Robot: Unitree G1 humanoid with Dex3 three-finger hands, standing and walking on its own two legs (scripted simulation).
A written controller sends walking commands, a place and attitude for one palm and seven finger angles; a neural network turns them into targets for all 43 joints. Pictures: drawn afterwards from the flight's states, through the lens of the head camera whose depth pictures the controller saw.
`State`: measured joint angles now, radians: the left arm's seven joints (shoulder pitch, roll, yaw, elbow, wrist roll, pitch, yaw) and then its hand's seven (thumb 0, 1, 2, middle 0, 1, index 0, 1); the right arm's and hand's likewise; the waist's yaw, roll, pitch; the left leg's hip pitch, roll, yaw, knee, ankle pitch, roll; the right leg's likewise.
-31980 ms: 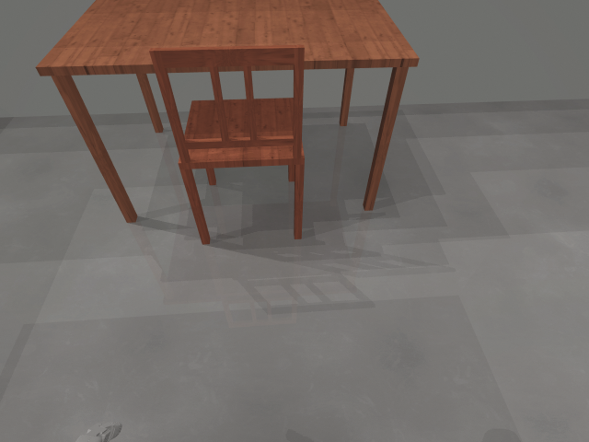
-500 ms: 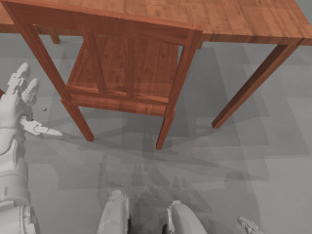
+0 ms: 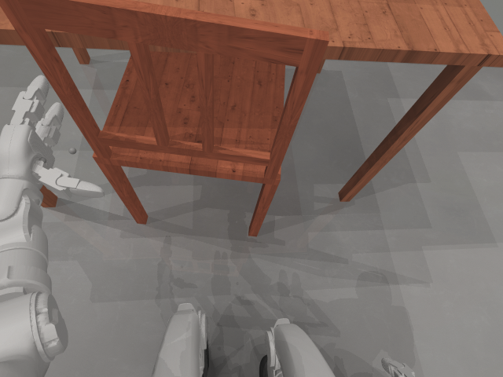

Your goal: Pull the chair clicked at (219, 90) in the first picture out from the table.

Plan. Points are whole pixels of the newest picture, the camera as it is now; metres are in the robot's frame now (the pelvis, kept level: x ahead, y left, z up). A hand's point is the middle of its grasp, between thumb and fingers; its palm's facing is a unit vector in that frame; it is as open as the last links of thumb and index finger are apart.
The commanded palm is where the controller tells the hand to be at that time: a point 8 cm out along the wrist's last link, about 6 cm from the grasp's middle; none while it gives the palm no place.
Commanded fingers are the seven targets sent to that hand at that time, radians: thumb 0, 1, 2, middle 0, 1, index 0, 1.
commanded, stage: push the fingers through the gap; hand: left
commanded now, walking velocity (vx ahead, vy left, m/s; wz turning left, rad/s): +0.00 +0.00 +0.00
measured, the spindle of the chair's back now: (153, 101) +0.56 +0.17 +0.02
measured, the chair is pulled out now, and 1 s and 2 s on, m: -0.05 -0.05 -0.05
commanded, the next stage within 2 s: hook a spindle and tug to test in 0.48 s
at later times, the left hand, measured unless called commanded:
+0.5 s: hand (77, 144) +0.46 +0.27 +0.03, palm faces +0.06 -1.00 -0.04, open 16.9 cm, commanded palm +0.45 +0.30 +0.03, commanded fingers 0.00 -0.50 0.30 -0.06 -0.08 -0.06 -0.08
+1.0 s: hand (80, 142) +0.46 +0.26 +0.03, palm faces +0.05 -1.00 -0.05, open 14.7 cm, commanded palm +0.44 +0.29 +0.03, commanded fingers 0.00 -0.11 0.47 -0.45 -1.29 -0.45 -1.29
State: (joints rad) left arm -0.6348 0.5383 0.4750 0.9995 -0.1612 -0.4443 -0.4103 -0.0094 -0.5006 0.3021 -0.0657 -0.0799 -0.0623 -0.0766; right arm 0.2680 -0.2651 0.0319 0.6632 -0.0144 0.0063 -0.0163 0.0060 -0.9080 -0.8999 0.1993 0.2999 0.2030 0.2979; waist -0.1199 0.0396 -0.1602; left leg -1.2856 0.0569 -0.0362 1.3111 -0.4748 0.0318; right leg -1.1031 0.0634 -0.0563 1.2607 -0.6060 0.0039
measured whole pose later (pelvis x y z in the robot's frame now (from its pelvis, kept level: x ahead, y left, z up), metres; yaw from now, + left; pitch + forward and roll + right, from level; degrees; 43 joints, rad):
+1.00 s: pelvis +0.00 +0.00 +0.00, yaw +0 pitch +26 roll -6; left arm -0.67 0.55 0.48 1.01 -0.14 -0.45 -0.39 -0.01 -0.45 0.32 -0.29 -0.77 -0.28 -0.76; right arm 0.27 -0.26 0.03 0.65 -0.02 0.06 0.00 0.00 -0.91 -0.90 0.20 0.30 0.20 0.30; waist -0.13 0.04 -0.15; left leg -1.30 0.06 -0.04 1.32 -0.48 0.03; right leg -1.12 0.07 -0.06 1.26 -0.61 0.00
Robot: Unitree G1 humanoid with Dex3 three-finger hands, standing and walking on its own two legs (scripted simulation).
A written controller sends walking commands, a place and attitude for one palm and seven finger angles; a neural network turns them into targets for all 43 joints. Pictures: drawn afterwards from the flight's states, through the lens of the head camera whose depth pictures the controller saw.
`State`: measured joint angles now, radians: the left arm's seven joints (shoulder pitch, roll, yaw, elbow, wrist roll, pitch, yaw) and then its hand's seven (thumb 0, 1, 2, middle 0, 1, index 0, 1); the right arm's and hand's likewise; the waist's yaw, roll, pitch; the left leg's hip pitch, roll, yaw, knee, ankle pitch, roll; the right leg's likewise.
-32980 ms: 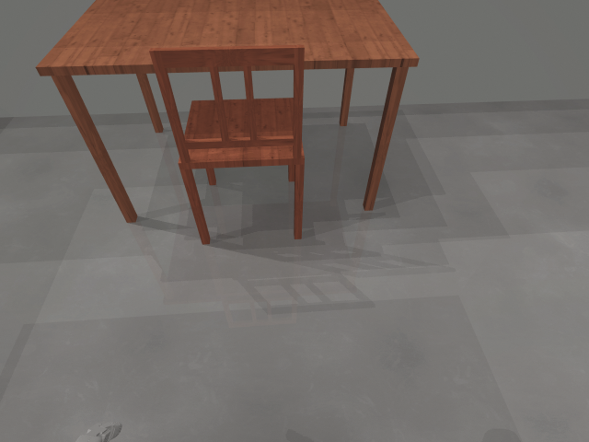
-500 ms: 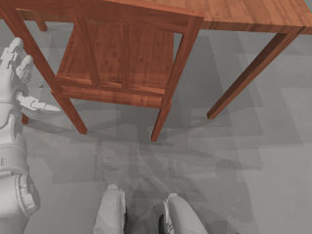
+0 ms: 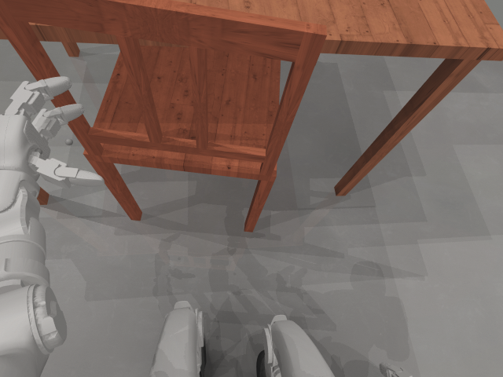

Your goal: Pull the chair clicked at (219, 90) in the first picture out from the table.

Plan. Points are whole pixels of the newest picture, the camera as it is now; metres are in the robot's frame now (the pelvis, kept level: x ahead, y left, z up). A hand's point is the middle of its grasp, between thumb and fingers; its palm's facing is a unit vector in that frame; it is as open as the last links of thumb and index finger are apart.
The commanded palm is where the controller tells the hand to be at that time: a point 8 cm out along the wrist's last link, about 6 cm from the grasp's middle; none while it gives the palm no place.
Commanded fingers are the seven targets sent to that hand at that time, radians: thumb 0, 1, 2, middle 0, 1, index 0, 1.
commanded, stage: hook a spindle and tug to test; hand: left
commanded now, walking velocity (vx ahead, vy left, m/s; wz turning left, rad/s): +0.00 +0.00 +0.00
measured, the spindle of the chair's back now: (144, 97) +0.56 +0.17 +0.02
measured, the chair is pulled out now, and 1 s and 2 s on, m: -0.05 -0.05 -0.05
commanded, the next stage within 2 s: open the thumb and straighten the fingers in 1.08 s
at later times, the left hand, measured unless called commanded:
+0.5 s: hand (69, 146) +0.45 +0.26 +0.03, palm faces +0.05 -1.00 -0.03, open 5.1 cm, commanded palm +0.42 +0.30 +0.03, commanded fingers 0.00 0.90 0.90 -0.50 -1.45 -0.50 -1.45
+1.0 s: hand (60, 164) +0.42 +0.27 +0.03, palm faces +0.06 -1.00 -0.03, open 4.4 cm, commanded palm +0.40 +0.30 +0.03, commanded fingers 0.00 0.90 0.90 -0.50 -1.45 -0.50 -1.45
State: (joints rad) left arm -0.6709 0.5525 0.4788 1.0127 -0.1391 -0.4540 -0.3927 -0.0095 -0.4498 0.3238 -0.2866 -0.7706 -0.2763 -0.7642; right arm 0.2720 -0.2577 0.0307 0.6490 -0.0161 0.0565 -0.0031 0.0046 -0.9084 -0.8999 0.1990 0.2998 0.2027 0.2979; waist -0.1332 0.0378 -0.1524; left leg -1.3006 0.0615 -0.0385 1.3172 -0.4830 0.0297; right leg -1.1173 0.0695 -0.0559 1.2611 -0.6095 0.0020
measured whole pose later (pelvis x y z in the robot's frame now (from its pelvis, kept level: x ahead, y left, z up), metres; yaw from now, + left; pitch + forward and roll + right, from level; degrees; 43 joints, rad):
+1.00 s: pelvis +0.00 +0.00 +0.01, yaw +0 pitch +25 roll -6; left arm -0.53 0.49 0.45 0.92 -0.18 -0.47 -0.40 0.02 0.90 0.90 -0.50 -1.45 -0.50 -1.45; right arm 0.26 -0.25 0.03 0.65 -0.01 0.03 -0.01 0.01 -0.91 -0.90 0.20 0.30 0.20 0.30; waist -0.11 0.03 -0.17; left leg -1.25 0.06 -0.03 1.29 -0.47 0.03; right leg -1.07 0.06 -0.05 1.24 -0.60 0.01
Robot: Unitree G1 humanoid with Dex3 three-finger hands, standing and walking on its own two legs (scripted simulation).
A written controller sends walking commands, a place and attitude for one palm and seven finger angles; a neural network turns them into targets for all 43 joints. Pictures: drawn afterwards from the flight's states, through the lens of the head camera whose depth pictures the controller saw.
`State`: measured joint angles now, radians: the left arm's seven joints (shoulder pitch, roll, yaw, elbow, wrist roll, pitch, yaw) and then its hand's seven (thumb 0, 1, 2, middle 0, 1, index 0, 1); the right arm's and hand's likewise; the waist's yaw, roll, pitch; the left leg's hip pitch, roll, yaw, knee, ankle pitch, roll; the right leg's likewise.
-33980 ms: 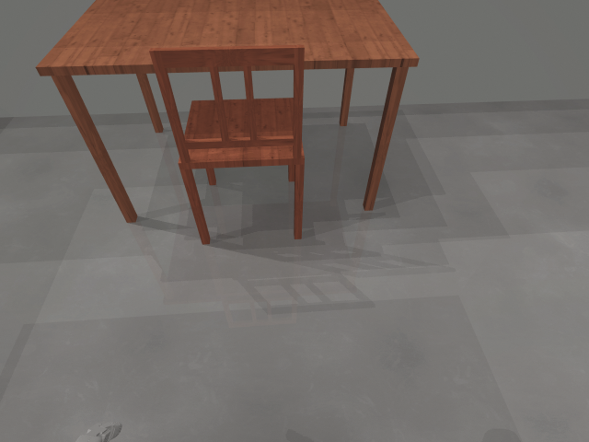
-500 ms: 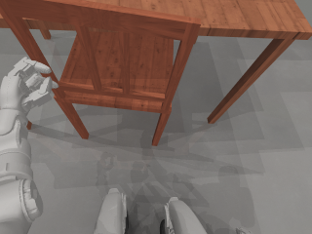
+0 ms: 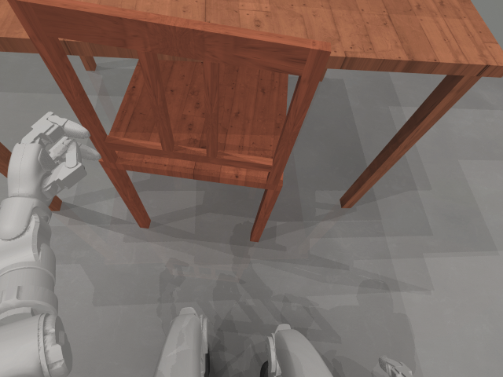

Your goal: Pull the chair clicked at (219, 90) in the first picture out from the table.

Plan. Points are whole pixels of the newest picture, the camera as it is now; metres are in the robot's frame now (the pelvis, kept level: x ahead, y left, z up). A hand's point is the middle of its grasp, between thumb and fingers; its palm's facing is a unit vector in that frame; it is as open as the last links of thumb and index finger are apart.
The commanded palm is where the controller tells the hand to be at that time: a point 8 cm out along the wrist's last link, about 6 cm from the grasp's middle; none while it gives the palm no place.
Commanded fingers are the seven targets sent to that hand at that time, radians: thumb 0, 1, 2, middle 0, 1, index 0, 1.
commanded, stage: hook a spindle and tug to test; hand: left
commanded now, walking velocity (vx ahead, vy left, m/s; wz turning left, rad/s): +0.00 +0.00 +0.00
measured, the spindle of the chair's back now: (159, 107) +0.56 +0.17 +0.01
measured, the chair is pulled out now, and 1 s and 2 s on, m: -0.05 -0.05 -0.05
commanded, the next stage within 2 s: open the thumb and straighten the fingers in 0.08 s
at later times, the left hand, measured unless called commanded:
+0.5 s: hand (75, 172) +0.41 +0.27 +0.03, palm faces +0.06 -1.00 -0.08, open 9.9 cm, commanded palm +0.39 +0.30 +0.02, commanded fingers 0.00 -0.55 0.20 -0.32 -0.94 -0.32 -0.94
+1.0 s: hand (75, 174) +0.41 +0.27 +0.03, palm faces +0.05 -0.99 -0.09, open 17.3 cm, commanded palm +0.39 +0.31 +0.03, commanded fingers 0.00 -0.55 0.20 0.00 0.00 0.00 0.00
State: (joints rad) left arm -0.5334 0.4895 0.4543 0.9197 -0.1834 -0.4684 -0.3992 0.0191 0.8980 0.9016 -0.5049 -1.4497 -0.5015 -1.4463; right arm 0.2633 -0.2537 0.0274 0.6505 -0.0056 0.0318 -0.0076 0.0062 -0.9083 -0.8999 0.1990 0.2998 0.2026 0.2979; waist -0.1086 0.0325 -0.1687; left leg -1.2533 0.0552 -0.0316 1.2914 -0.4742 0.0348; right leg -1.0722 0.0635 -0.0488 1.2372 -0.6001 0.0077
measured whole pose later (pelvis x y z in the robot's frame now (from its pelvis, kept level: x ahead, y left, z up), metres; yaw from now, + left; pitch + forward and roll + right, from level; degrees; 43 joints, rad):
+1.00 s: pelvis +0.00 -0.01 +0.00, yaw +0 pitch +25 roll -5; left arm -0.50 0.52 0.47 0.90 -0.17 -0.45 -0.41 -0.01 -0.55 0.20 -0.04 -0.10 -0.03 -0.09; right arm 0.27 -0.26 0.02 0.65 0.00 0.02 -0.01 0.01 -0.91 -0.90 0.20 0.30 0.20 0.30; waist -0.10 0.04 -0.16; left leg -1.26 0.06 -0.03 1.29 -0.47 0.02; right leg -1.08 0.07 -0.05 1.25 -0.60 0.00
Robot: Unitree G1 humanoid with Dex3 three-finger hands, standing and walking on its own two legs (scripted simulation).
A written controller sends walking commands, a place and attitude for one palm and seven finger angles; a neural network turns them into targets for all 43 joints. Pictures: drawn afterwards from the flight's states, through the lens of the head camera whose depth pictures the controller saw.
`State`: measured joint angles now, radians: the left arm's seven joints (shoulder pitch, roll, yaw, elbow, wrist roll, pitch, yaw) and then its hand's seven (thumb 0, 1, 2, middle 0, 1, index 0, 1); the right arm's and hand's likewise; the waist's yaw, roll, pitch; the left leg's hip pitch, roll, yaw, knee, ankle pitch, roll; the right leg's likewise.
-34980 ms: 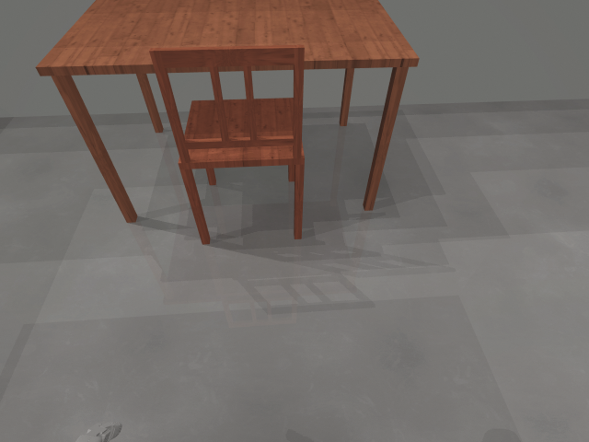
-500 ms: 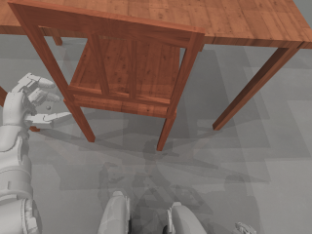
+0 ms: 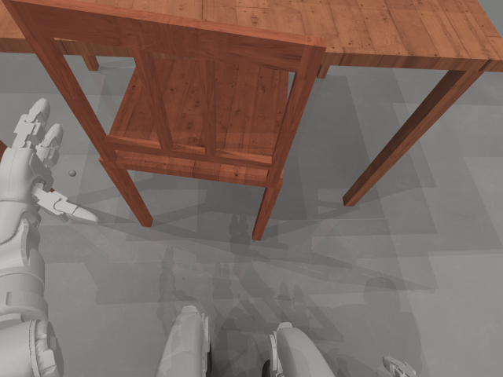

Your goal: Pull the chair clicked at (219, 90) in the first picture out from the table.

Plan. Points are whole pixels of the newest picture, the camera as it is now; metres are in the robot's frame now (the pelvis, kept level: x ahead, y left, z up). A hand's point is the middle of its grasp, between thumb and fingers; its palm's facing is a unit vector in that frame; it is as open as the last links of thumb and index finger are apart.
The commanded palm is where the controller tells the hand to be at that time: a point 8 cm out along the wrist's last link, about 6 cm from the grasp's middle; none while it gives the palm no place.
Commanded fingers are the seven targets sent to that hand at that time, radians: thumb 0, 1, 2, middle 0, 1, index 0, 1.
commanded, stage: draw the fingers out of the gap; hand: left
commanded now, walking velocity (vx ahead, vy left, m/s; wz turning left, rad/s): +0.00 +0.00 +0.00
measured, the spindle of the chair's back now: (156, 106) +0.56 +0.17 +0.01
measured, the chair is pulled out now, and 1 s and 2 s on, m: -0.05 -0.05 -0.05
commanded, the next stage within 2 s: aim the fingers beside a spindle in 0.78 s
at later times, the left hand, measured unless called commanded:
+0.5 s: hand (58, 219) +0.34 +0.28 +0.02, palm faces +0.05 -1.00 -0.08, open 17.5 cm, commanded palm +0.32 +0.32 +0.03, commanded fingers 0.00 -0.55 0.20 0.00 0.00 0.00 0.00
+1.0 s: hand (43, 271) +0.27 +0.27 +0.02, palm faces +0.07 -1.00 -0.06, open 17.5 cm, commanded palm +0.26 +0.32 +0.03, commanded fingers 0.00 -0.54 0.22 -0.01 -0.02 -0.01 -0.02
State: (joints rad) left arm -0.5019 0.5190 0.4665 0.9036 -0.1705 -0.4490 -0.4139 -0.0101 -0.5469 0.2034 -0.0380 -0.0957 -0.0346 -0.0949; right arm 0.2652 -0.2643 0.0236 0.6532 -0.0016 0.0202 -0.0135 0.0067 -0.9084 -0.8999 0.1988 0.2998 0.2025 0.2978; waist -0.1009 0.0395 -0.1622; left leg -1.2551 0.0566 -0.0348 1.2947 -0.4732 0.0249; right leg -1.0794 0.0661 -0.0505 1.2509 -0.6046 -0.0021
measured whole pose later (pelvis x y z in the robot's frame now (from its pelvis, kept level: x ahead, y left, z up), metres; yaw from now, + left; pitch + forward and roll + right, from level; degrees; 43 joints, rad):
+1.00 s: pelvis +0.00 +0.00 +0.00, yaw +2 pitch +22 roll -6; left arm 0.11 0.36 0.38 0.36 -0.34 -0.45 -0.43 -0.01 -0.55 0.20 -0.01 0.00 0.00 0.00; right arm 0.20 -0.25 0.02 0.59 0.01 -0.12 -0.05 0.01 -0.91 -0.90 0.20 0.30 0.20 0.30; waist -0.04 0.04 -0.20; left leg -1.20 0.04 -0.05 1.29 -0.48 0.03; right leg -1.00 0.05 -0.07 1.23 -0.62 0.00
